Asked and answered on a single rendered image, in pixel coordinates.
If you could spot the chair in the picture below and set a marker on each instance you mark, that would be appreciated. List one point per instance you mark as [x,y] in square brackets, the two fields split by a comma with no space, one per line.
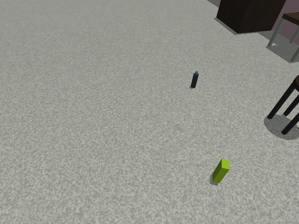
[294,18]

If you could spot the stool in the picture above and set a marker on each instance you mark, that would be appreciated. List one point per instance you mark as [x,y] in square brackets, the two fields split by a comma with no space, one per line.
[295,120]

